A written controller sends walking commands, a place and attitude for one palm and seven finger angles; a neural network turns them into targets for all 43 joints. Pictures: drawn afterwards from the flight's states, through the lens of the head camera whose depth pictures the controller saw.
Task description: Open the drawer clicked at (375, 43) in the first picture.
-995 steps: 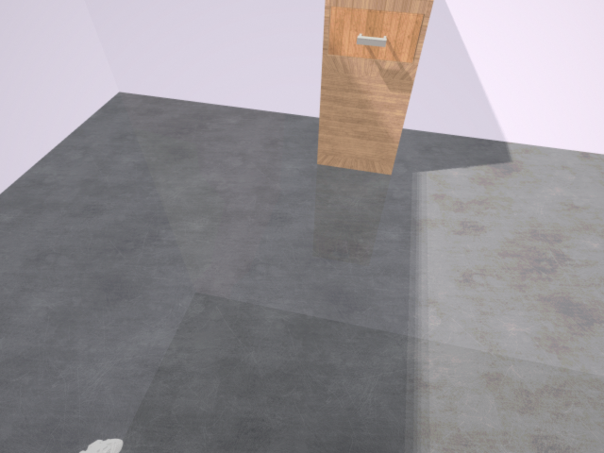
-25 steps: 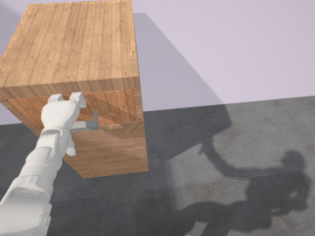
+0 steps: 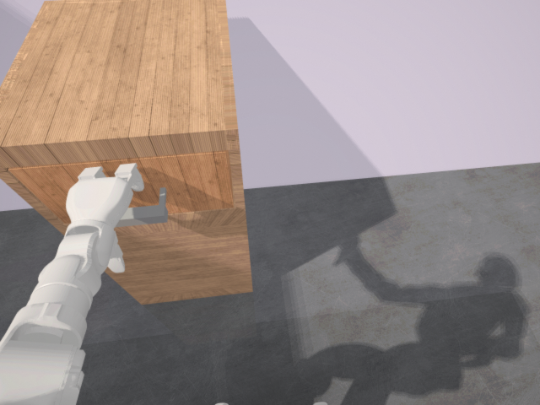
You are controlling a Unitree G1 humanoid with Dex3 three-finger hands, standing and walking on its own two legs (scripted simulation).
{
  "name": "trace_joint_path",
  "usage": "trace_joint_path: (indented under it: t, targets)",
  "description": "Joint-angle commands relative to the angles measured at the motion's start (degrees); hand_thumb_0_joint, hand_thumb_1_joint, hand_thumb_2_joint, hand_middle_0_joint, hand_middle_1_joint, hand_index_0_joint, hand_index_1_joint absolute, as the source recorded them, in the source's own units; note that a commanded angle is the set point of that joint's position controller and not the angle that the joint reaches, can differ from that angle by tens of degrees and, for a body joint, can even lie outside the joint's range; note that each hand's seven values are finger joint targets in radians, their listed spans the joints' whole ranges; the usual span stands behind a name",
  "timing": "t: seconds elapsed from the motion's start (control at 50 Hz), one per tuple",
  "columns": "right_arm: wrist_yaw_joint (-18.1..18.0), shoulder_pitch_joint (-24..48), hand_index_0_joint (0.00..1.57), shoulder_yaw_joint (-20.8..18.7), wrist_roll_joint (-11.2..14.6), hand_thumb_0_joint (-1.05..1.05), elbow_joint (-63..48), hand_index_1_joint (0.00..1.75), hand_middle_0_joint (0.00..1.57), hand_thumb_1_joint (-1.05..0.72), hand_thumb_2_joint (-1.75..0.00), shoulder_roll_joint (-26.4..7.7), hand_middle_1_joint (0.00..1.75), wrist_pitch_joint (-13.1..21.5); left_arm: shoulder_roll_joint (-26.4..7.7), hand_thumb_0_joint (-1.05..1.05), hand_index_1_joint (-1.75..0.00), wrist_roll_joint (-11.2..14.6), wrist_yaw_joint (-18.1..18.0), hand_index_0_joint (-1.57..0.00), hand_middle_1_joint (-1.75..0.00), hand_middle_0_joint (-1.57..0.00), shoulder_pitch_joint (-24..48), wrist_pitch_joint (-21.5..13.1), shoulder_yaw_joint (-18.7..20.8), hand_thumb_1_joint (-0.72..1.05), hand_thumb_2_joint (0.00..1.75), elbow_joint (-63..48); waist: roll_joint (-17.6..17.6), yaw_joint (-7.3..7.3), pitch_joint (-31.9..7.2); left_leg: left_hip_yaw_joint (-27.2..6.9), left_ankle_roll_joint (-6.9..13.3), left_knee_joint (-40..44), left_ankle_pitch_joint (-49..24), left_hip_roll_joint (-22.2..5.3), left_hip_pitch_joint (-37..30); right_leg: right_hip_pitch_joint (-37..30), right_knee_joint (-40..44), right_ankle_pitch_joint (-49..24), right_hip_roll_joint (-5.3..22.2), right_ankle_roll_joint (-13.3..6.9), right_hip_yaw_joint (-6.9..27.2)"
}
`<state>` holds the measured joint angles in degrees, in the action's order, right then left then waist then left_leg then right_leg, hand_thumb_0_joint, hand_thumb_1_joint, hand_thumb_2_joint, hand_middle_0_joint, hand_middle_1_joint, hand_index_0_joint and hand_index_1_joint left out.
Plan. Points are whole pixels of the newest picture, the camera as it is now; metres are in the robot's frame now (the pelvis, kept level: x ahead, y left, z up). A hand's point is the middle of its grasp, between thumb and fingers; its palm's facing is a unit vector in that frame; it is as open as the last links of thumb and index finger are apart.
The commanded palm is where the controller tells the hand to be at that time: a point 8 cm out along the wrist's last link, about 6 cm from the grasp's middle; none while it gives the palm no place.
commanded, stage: lower the fingers behind the handle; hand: left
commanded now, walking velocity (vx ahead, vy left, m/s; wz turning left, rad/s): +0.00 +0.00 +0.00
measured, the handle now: (135, 206) +0.46 +0.25 -0.05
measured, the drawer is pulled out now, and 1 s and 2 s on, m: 0.00 0.00 0.00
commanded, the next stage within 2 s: close the thumb around the handle in 1.40 s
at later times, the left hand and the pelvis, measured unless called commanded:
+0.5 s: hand (124, 223) +0.42 +0.26 -0.04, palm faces -0.08 -0.04 -1.00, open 13.8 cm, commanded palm +0.40 +0.25 +0.01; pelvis -0.01 +0.01 -0.02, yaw +0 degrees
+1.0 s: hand (137, 234) +0.41 +0.25 -0.08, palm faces -0.06 -0.04 -1.00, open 13.8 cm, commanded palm +0.40 +0.24 -0.02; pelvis -0.02 +0.00 -0.04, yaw +0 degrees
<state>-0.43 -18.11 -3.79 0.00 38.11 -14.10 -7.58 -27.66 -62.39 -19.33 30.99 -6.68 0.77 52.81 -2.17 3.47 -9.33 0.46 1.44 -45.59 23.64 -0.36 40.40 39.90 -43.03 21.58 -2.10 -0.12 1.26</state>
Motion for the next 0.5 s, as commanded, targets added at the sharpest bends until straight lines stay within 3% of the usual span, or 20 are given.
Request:
trace_joint_path:
  t: [0.0,0.08,0.1,0.12,0.16,0.2,0.26,0.3,0.32,0.4,0.42,0.44,0.48]
  targets:
    - [-0.55,-5.13,0.2,-3.45,-0.41,0.0,-3.42,0.3,0.2,-0.9,-0.9,-8.65,0.3,1.58,-14.99,0.0,-1.2,-0.21,-3.8,-0.3,-1.2,-0.3,21.56,-3.3,5.45,-0.5,0.3,-12.42,-2.29,0.71,-21.44,0.82,1.36,1.04,-26.36,1.02,-12.46,-7.82,1.18,-21.84,-1.34,-2.41,-1.54]
    - [-0.07,-4.92,0.2,-3.56,-0.95,0.0,-2.53,0.3,0.2,-0.9,-0.9,-8.66,0.3,1.55,-13.2,0.0,-1.2,-0.31,-6.23,-0.3,-1.2,-0.3,22.23,-2.65,4.81,-0.5,0.3,-11.09,-3.53,1.39,-20.24,0.43,1.06,-0.74,-27.16,0.85,-11.42,-4.28,-0.39,-20.92,-1.55,-2.71,-2.24]
    - [0.02,-5.29,0.2,-3.62,-0.99,0.0,-2.66,0.3,0.2,-0.9,-0.9,-8.84,0.3,1.52,-14.39,0.0,-1.2,-0.98,-6.96,-0.3,-1.2,-0.3,23.57,-2.61,5.42,-0.5,0.3,-12.15,-3.37,1.2,-23.02,0.1,0.95,-1.1,-27.74,0.81,-12.01,-3.87,-1.06,-20.72,-1.56,-2.49,-2.26]
    - [0.17,-5.42,0.2,-3.75,-1.17,0.0,-2.49,0.3,0.2,-0.9,-0.9,-8.75,0.3,1.54,-13.02,0.0,-1.2,-0.81,-7.38,-0.3,-1.2,-0.3,21.86,-1.81,4.89,-0.5,0.3,-10.8,-3.95,0.93,-23.24,0.18,0.86,-1.5,-28.54,0.85,-12.46,-3.86,-1.39,-21.27,-1.75,-2.67,-2.39]
    - [0.39,-5.55,0.2,-3.69,-1.24,0.0,-2.37,0.3,0.2,-0.9,-0.9,-8.86,0.3,1.38,-13.37,0.0,-1.2,-0.7,-7.93,-0.3,-1.2,-0.3,21.48,-0.79,5.34,-0.5,0.3,-10.9,-4.3,0.62,-24.61,0.23,0.75,-1.93,-29.92,0.79,-12.83,-4.28,-1.82,-22.35,-1.81,-2.69,-2.44]
    - [0.45,-5.72,0.2,-3.52,-1.17,0.0,-2.29,0.3,0.2,-0.9,-0.9,-9.05,0.3,1.14,-13.44,0.0,-1.2,-0.88,-7.94,-0.3,-1.2,-0.3,22.88,0.27,4.94,-0.5,0.3,-9.69,-2.27,1.38,-24.59,0.04,0.88,-1.86,-29.41,0.63,-11.53,-4.11,-1.91,-22.24,-1.73,-2.32,-2.51]
    - [0.47,-5.63,0.2,-3.46,-1.18,0.0,-2.41,0.3,0.2,-0.9,-0.9,-9.04,0.3,0.95,-12.2,0.0,-1.2,-0.63,-7.43,-0.3,-1.2,-0.3,20.73,1.43,4.2,-0.5,0.3,-8.61,-2.75,0.97,-23.66,0.06,0.8,-1.74,-29.19,0.55,-12.01,-4.07,-1.73,-21.65,-1.9,-2.58,-2.77]
    - [0.3,-5.81,0.2,-3.32,-1.14,0.0,-2.37,0.3,0.2,-0.9,-0.9,-9.13,0.3,0.79,-13.61,0.0,-1.2,-0.93,-7.03,-0.3,-1.2,-0.3,21.34,1.2,5.1,-0.5,0.3,-8.54,-1.66,1.04,-24.43,0.02,0.91,-1.8,-29.17,0.41,-11.42,-4.22,-2.01,-21.87,-1.83,-2.33,-2.67]
    - [0.2,-5.76,0.2,-3.27,-1.18,0.0,-2.31,0.3,0.2,-0.9,-0.9,-9.13,0.3,0.76,-11.8,0.0,-1.2,-0.33,-6.7,-0.3,-1.2,-0.3,20.15,1.49,3.93,-0.5,0.3,-7.14,-1.09,1.31,-21.83,0.19,0.99,-1.82,-27.32,0.52,-10.1,-3.93,-1.71,-21.08,-1.87,-2.44,-2.69]
    - [-0.14,-5.7,0.2,-3.12,-1.24,0.0,-2.23,0.3,0.2,-0.9,-0.9,-9.14,0.3,0.88,-14.02,0.0,-1.2,-1.56,-6.83,-0.3,-1.2,-0.3,22.79,0.29,4.85,-0.5,0.3,-7.27,-2.26,1.53,-22.36,-0.02,1.04,-2.27,-25.52,0.4,-9.22,-1.66,-2.42,-18.84,-1.71,-2.44,-2.5]
    - [0.02,-5.81,0.2,-3.16,-1.42,0.0,-2.44,0.3,0.2,-0.9,-0.9,-8.93,0.3,0.95,-12.32,0.0,-1.2,-1.27,-6.91,-0.3,-1.2,-0.3,20.84,0.35,4.18,-0.5,0.3,-7.32,-3.55,0.76,-22.66,0.0,0.8,-2.43,-26.67,0.43,-9.92,-1.55,-2.78,-19.08,-1.79,-2.7,-2.79]
    - [0.19,-5.79,0.2,-3.25,-1.34,0.0,-2.62,0.3,0.2,-0.9,-0.9,-8.68,0.3,1.0,-11.07,0.0,-1.2,-1.31,-7.04,-0.3,-1.2,-0.3,20.72,0.03,3.41,-0.5,0.3,-8.04,-3.67,0.93,-23.92,0.04,0.78,-2.71,-27.41,0.34,-10.46,-1.29,-2.87,-19.44,-1.83,-2.63,-2.79]
    - [0.36,-5.84,0.2,-3.28,-1.54,0.0,-2.24,0.3,0.2,-0.9,-0.9,-8.86,0.3,0.95,-10.69,0.0,-1.2,-0.7,-7.05,-0.3,-1.2,-0.3,19.56,0.2,3.79,-0.5,0.3,-6.78,-2.51,1.18,-22.41,-0.24,0.75,-3.18,-27.91,0.14,-9.5,-0.88,-3.25,-19.78,-1.84,-2.77,-3.02]
